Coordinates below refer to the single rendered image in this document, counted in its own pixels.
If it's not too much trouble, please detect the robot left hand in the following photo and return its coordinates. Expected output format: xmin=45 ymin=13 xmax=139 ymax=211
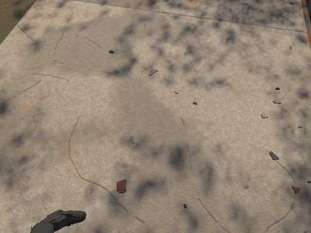
xmin=30 ymin=210 xmax=86 ymax=233

